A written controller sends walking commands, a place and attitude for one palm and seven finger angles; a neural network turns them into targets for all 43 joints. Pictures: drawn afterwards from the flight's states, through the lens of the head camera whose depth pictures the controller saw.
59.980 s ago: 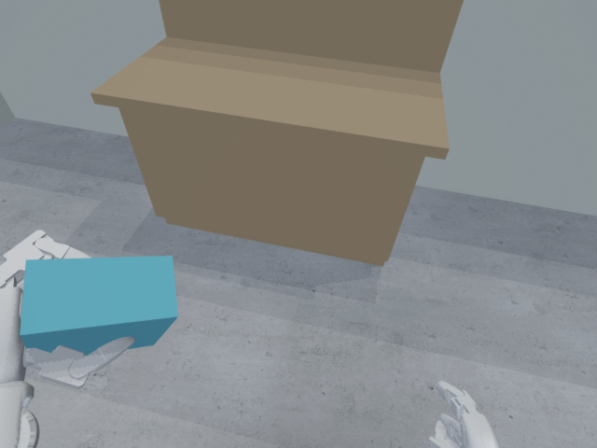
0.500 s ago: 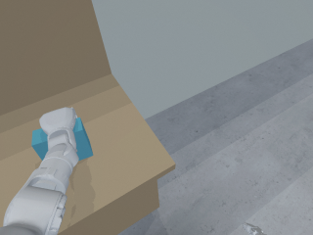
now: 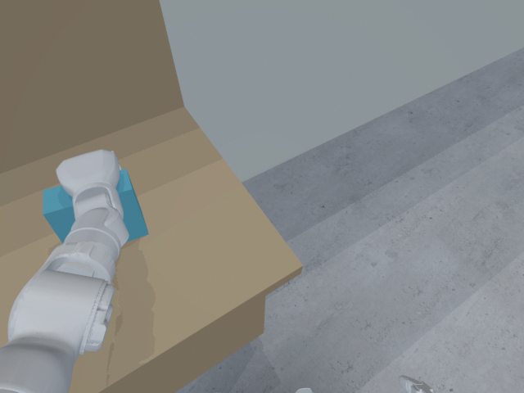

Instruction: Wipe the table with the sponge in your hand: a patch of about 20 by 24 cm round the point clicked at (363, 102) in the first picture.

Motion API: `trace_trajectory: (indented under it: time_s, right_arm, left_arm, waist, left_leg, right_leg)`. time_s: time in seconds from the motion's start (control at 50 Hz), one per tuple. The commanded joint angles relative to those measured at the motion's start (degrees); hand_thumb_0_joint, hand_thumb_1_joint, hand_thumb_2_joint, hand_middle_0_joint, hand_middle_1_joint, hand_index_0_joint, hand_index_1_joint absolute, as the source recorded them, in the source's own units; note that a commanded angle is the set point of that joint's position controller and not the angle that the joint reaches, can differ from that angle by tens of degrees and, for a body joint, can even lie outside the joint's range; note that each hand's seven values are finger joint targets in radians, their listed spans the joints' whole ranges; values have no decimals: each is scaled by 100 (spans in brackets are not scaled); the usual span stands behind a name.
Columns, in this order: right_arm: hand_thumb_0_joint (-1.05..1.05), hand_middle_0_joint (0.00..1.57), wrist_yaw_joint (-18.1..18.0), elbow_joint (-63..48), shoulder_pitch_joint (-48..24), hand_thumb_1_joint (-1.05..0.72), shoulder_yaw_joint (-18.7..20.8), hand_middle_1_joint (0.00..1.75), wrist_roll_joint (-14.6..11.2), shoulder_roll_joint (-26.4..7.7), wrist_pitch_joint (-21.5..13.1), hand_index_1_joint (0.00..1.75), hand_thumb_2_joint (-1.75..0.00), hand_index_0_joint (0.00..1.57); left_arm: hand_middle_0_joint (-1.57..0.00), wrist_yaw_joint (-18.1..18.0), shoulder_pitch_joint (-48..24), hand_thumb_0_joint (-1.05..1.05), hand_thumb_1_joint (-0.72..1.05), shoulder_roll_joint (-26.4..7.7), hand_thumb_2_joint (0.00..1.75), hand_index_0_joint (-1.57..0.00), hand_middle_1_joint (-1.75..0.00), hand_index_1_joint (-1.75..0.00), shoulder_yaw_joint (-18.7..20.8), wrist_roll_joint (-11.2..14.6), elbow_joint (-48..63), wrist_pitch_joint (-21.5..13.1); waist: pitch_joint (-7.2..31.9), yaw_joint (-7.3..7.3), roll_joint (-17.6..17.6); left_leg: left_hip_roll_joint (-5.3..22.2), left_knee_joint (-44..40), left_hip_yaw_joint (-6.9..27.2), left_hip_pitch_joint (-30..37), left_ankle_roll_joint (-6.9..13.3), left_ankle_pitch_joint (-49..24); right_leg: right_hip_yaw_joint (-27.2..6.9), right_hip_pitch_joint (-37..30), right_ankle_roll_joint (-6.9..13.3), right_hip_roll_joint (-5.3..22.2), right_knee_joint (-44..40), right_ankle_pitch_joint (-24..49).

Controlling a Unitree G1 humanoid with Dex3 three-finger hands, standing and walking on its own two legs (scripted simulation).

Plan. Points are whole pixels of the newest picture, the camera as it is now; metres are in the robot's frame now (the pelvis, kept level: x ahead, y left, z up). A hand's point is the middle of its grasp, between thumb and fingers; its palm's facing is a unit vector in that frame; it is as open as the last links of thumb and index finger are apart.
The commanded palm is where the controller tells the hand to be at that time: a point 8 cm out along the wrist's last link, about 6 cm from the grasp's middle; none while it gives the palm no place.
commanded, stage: slide back across to the first lane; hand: left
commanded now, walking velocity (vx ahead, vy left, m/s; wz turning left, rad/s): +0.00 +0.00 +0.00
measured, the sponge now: (103, 221) +0.42 +0.28 -0.02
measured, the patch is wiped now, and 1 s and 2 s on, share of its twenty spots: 1.00 1.00 1.00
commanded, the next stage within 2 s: wipe back along the first lane in 0.64 s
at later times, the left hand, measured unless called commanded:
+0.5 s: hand (64, 199) +0.43 +0.33 +0.03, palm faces -0.09 -0.06 -0.99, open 10.0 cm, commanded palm +0.39 +0.33 +0.08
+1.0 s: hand (54, 210) +0.41 +0.34 +0.03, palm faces -0.04 -0.05 -1.00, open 10.0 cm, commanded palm +0.36 +0.33 +0.06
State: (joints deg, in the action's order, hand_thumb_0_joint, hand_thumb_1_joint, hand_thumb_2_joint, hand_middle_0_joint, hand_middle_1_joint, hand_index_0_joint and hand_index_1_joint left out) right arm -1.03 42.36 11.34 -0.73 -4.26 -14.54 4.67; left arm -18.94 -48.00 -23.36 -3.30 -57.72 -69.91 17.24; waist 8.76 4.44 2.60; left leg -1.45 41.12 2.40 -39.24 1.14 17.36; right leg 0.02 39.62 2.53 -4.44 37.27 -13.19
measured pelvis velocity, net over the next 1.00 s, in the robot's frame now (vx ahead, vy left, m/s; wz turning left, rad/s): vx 0.06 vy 0.04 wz -0.01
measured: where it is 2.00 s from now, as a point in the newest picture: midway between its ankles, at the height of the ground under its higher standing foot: outside the picture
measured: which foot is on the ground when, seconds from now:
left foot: down 0.00-1.00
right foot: down 0.00-1.00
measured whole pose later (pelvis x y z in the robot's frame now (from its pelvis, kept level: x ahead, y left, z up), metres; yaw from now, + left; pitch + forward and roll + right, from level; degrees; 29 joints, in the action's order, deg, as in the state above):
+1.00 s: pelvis +0.06 +0.04 +0.02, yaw +0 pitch +11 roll -2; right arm 1.1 39.0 8.3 0.2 -4.4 -14.1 9.4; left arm -16.8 -21.8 -23.2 -3.1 -56.8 -39.7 18.9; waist 8.5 -0.5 2.3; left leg -2.9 34.4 1.4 -24.9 4.1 19.8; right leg -1.6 24.7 0.2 -2.9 29.2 -15.1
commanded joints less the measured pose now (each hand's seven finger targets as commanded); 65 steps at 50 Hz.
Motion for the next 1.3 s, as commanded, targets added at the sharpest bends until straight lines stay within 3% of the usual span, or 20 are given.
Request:
trace_trajectory:
  time_s: [0.0, 0.06, 0.12, 0.2, 0.28, 0.36, 0.42, 0.46, 0.48, 0.58, 0.64, 0.72, 0.78, 0.86, 0.98, 1.06, 1.1, 1.16, 1.18, 1.28]
  right_arm:
    - [0, 20, -52, -516, 138, -90, 280, 30, 44, -860, -150, 30, -90, 20]
    - [0, 20, -30, -553, 197, -90, 299, 30, 39, -842, -133, 30, -90, 20]
    - [0, 20, -13, -568, 197, -90, 310, 30, 30, -875, -102, 30, -90, 20]
    - [0, 20, 6, -638, 93, -90, 333, 30, 14, -855, -76, 30, -90, 20]
    - [0, 20, 59, -688, 6, -90, 327, 30, -10, -880, -27, 30, -90, 20]
    - [0, 20, 97, -734, -50, -90, 355, 30, -20, -876, -16, 30, -90, 20]
    - [0, 20, 82, -768, -80, -90, 386, 30, -24, -871, -5, 30, -90, 20]
    - [0, 20, 60, -759, -116, -90, 391, 30, -30, -894, 34, 30, -90, 20]
    - [0, 20, 59, -782, -154, -90, 388, 30, -34, -875, 51, 30, -90, 20]
    - [0, 20, 63, -785, -211, -90, 421, 30, 10, -893, 119, 30, -90, 20]
    - [0, 20, 85, -822, -274, -90, 411, 30, 38, -893, 180, 30, -90, 20]
    - [0, 20, 90, -841, -411, -90, 415, 30, 49, -891, 224, 30, -90, 20]
    - [0, 20, 108, -904, -500, -90, 401, 30, 39, -880, 262, 30, -90, 20]
    - [0, 20, 145, -1010, -601, -90, 407, 30, 25, -845, 279, 30, -90, 20]
    - [0, 20, 125, -1059, -781, -90, 353, 30, -12, -874, 321, 30, -90, 20]
    - [0, 20, 127, -1152, -890, -90, 339, 30, -37, -844, 298, 30, -90, 20]
    - [0, 20, 120, -1194, -993, -90, 324, 30, -46, -803, 291, 30, -90, 20]
    - [0, 20, 98, -1212, -1008, -90, 310, 30, -38, -844, 287, 30, -90, 20]
    - [0, 20, 83, -1227, -1040, -90, 296, 30, -44, -841, 297, 30, -90, 20]
    - [0, 20, 92, -1314, -1191, -90, 293, 30, -46, -782, 251, 30, -90, 20]
  left_arm:
    - [-120, -361, -1724, 0, 10, -1765, 130, -120, -160, -160, 337, -254, 497, 145]
    - [-120, -337, -1561, 0, 10, -1630, 130, -120, -160, -160, 236, -242, 540, 130]
    - [-120, -312, -1327, 0, 10, -2055, 130, -120, -160, -160, 572, -225, 661, 116]
    - [-120, -264, -986, 0, 10, -2248, 130, -120, -160, -160, 755, -244, 1084, 62]
    - [-120, -153, -405, 0, 10, -2119, 130, -120, -160, -160, 661, -248, 1074, 127]
    - [-120, -4, -3, 0, 10, -1972, 130, -120, -160, -160, 605, -240, 1395, 51]
    - [-120, 109, -2, 0, 10, -1640, 130, -120, -160, -160, 373, -217, 1709, -59]
    - [-120, 151, 11, 0, 10, -1736, 130, -120, -160, -160, 434, -248, 1780, -113]
    - [-120, 174, 53, 0, 10, -1617, 130, -120, -160, -160, 335, -251, 1881, -135]
    - [-120, 160, 308, 0, 10, -1763, 130, -120, -160, -160, 555, -275, 2208, -218]
    - [-120, 144, 735, 0, 10, -1863, 130, -120, -160, -160, 740, -268, 2292, -171]
    - [-120, 142, 763, 0, 10, -1728, 130, -120, -160, -160, 640, -248, 2560, -61]
    - [-120, 201, 1153, 0, 10, -1479, 130, -120, -160, -160, 519, -157, 2660, 73]
    - [-120, 295, 1784, 0, 10, -1071, 130, -120, -160, -160, 311, -42, 3088, 218]
    - [-120, 411, 2182, 0, 10, -854, 130, -120, -160, -160, 147, 112, 3276, 520]
    - [-120, 500, 2617, 0, 10, -634, 130, -120, -160, -160, -9, 150, 3608, 640]
    - [-120, 573, 2501, 0, 10, -338, 130, -120, -160, -160, -228, 197, 3808, 665]
    - [-120, 577, 2814, 0, 10, -581, 130, -120, -160, -160, -56, 217, 3906, 710]
    - [-120, 591, 2762, 0, 10, -505, 130, -120, -160, -160, -153, 199, 3948, 718]
    - [-120, 592, 3247, 0, 10, -247, 130, -120, -160, -160, -264, 251, 4322, 733]
  waist:
    - [1717, -17, -286]
    - [1780, -34, -331]
    - [1874, -178, -336]
    - [1964, -319, -214]
    - [1426, -378, -266]
    - [1405, -458, 4]
    - [1268, -369, -52]
    - [1214, -354, -87]
    - [1165, -366, 7]
    - [1385, -463, -9]
    - [1448, -584, 17]
    - [1399, -545, -55]
    - [1384, -580, -210]
    - [1528, -648, -124]
    - [1103, -602, -325]
    - [1134, -677, -225]
    - [1062, -645, -179]
    - [1013, -694, -295]
    - [892, -643, -364]
    - [858, -753, -269]
  left_leg:
    - [69, -553, -39, 310, 168, -29]
    - [73, -569, -56, 411, 178, -150]
    - [79, -635, -56, 480, 179, -349]
    - [53, -749, -53, 700, 178, -708]
    - [35, -894, -59, 789, 183, -649]
    - [50, -943, -20, 1169, 172, -1025]
    - [96, -971, 50, 1456, 170, -1193]
    - [97, -982, 76, 1521, 162, -1218]
    - [88, -994, 76, 1569, 149, -1244]
    - [97, -901, 94, 1828, 87, -1941]
    - [95, -871, 128, 1873, 16, -2446]
    - [102, -868, 132, 1988, 14, -2534]
    - [90, -893, 118, 1953, 12, -2542]
    - [136, -852, 181, 2227, -44, -3089]
    - [99, -954, 186, 2062, -11, -2529]
    - [122, -965, 255, 2223, -59, -2681]
    - [154, -1000, 291, 2251, -66, -2711]
    - [93, -1024, 243, 2171, -30, -2306]
    - [76, -1039, 238, 2103, -17, -2177]
    - [96, -1080, 269, 2202, -36, -2154]
  right_leg:
    - [-267, -1416, -12, 271, -576, 79]
    - [-238, -1511, -27, 252, -572, 217]
    - [-263, -1803, -13, 260, -582, 450]
    - [-284, -2182, 23, 265, -621, 860]
    - [-229, -2151, 36, 253, -783, 739]
    - [-158, -2170, 105, 229, -774, 975]
    - [-73, -2000, 127, 195, -795, 971]
    - [-81, -1955, 138, 196, -826, 946]
    - [-62, -1932, 152, 195, -833, 955]
    - [-59, -2107, 199, 188, -735, 1577]
    - [-51, -2261, 219, 196, -658, 1947]
    - [-55, -2295, 203, 199, -688, 2020]
    - [-68, -2408, 198, 212, -736, 2171]
    - [-49, -2463, 196, 206, -711, 2327]
    - [-36, -2438, 209, 185, -804, 2072]
    - [1, -2416, 235, 174, -772, 1916]
    - [18, -2325, 252, 169, -785, 1809]
    - [-18, -2470, 254, 172, -815, 1747]
    - [-34, -2453, 252, 174, -823, 1747]
    - [-16, -2436, 268, 171, -828, 1579]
